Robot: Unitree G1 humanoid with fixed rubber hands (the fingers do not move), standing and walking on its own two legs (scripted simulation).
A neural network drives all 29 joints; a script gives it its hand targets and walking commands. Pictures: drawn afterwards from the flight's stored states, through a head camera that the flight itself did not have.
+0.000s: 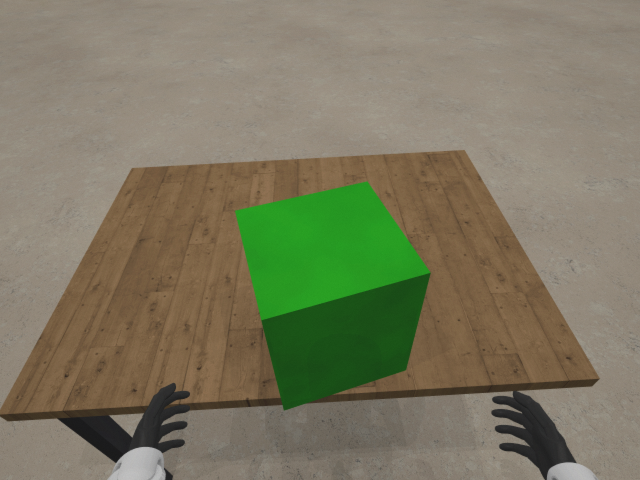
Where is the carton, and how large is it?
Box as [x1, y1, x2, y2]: [235, 182, 430, 409]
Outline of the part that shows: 367,182 362,182 235,211 284,409 404,370 406,367 430,272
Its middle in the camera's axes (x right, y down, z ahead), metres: +0.01 +0.09 +0.60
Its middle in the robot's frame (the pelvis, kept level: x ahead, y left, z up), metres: +0.37 +0.02 -0.01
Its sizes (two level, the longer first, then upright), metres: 0.210 0.200 0.250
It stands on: a table, 0.64 m high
